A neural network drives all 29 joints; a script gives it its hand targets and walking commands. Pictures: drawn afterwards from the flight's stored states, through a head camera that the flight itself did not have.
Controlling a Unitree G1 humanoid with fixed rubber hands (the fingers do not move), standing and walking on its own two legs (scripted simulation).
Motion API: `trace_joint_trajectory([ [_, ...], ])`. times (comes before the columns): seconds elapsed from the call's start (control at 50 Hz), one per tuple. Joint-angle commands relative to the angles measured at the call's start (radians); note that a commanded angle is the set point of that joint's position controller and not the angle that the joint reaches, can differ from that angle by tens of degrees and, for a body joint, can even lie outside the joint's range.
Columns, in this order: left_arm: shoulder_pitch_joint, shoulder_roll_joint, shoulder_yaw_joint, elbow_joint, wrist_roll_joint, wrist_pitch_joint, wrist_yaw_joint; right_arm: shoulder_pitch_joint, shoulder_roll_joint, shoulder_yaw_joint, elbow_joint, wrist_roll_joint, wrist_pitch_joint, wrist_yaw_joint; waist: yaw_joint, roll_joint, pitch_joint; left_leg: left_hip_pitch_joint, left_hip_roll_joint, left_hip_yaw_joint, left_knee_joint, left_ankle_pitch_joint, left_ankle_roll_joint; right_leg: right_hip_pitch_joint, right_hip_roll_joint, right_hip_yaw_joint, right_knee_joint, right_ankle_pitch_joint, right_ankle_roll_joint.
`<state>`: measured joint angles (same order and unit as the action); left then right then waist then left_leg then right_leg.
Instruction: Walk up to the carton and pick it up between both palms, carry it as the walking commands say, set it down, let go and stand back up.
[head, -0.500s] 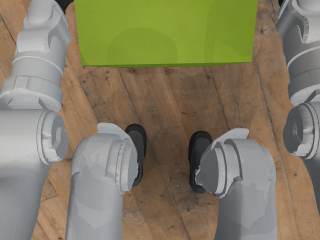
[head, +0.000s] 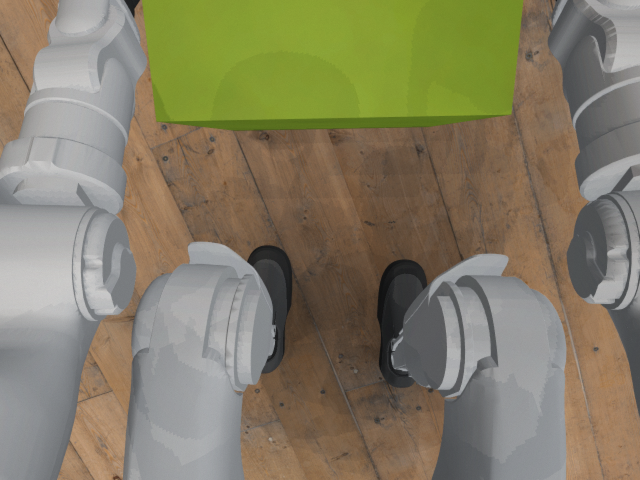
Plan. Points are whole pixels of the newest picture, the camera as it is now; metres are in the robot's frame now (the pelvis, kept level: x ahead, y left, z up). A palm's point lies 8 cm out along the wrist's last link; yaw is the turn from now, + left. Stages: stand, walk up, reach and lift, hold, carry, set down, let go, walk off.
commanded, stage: reach and lift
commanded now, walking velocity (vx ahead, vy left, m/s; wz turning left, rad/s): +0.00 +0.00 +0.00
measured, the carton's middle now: out of the picture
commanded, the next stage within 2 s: none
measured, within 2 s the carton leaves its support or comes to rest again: leaves its support in 1.28 s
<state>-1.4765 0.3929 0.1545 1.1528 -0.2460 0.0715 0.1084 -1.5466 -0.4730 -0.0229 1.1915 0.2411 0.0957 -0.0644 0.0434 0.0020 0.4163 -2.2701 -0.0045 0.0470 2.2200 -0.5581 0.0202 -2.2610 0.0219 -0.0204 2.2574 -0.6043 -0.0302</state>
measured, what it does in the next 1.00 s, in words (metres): stands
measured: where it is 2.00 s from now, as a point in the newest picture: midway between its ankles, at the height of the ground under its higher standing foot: (332, 335)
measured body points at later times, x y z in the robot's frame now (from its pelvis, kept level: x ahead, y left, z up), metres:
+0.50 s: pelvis +0.00 +0.00 +0.01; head +0.38 +0.00 +0.24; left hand +0.55 +0.20 -0.17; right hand +0.58 -0.16 -0.17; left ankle +0.12 +0.11 -0.32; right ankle +0.10 -0.11 -0.32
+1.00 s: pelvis +0.00 +0.00 -0.01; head +0.37 -0.01 +0.24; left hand +0.55 +0.20 -0.17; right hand +0.58 -0.16 -0.18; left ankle +0.12 +0.11 -0.32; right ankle +0.10 -0.11 -0.32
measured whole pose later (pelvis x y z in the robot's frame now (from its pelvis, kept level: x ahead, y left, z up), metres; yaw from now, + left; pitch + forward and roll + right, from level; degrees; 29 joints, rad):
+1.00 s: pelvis +0.00 +0.00 -0.01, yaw +0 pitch +32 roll +2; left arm -1.46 0.35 0.23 1.07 -0.17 0.16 0.07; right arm -1.56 -0.40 -0.12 1.15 0.14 0.17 -0.07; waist 0.04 -0.01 0.46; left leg -2.24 -0.02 0.05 2.26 -0.58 0.01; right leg -2.24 0.05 -0.01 2.31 -0.62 -0.03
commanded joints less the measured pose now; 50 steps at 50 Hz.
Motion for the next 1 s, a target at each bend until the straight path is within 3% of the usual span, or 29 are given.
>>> trace_joint_trajectory([
  [0.0, -0.255, 0.124, 0.007, -0.085, 0.003, -0.019, 0.004, -0.279, -0.108, -0.007, -0.085, -0.001, -0.019, -0.004, 0.023, -0.044, -1.217, 0.624, -0.002, -0.040, -0.146, 0.334, -0.033, 0.547, -0.003, 0.042, -0.173, 0.299, 0.044],
  [0.1, -0.277, 0.096, 0.002, -0.079, 0.009, -0.023, 0.010, -0.297, -0.081, 0.003, -0.083, -0.004, -0.022, -0.010, 0.025, -0.046, -1.225, 0.631, -0.008, -0.042, -0.150, 0.335, -0.032, 0.552, 0.003, 0.043, -0.179, 0.299, 0.044],
  [0.3, -0.333, -0.016, -0.048, -0.084, -0.018, -0.027, 0.009, -0.322, -0.016, -0.009, -0.086, -0.040, -0.033, -0.020, -0.021, -0.032, -1.235, 0.660, -0.025, -0.058, -0.154, 0.354, -0.034, 0.543, 0.012, 0.038, -0.184, 0.305, 0.036],
  [0.5, -0.399, -0.188, -0.101, -0.119, -0.024, -0.030, -0.018, -0.383, 0.185, 0.059, -0.095, -0.003, -0.037, 0.023, 0.001, -0.039, -1.222, 0.697, -0.037, -0.056, -0.165, 0.363, -0.031, 0.520, 0.027, 0.030, -0.186, 0.295, 0.033],
  [0.56, -0.463, -0.363, -0.144, -0.136, -0.031, -0.017, -0.063, -0.437, 0.372, 0.097, -0.099, -0.003, -0.027, 0.066, -0.006, -0.043, -1.198, 0.681, -0.044, -0.051, -0.163, 0.356, -0.030, 0.514, 0.033, 0.029, -0.183, 0.294, 0.030],
  [0.66, -0.589, -0.733, -0.207, -0.179, -0.024, 0.027, -0.180, -0.517, 0.787, 0.151, -0.122, -0.019, 0.008, 0.173, -0.010, -0.065, -1.111, 0.619, -0.066, -0.029, -0.144, 0.323, -0.027, 0.499, 0.048, 0.025, -0.170, 0.281, 0.025],
  [0.8, -0.603, -0.863, -0.205, -0.234, 0.003, 0.077, -0.266, -0.499, 0.946, 0.127, -0.183, -0.036, 0.055, 0.249, -0.002, -0.074, -1.058, 0.548, -0.073, -0.011, -0.117, 0.277, -0.007, 0.492, 0.062, 0.022, -0.150, 0.271, 0.005],
  [0.98, -0.575, -0.922, -0.202, -0.283, 0.018, 0.107, -0.308, -0.469, 1.025, 0.126, -0.226, -0.041, 0.085, 0.275, 0.009, -0.078, -1.054, 0.487, -0.072, 0.005, -0.099, 0.264, 0.003, 0.509, 0.066, 0.029, -0.141, 0.292, -0.009],
])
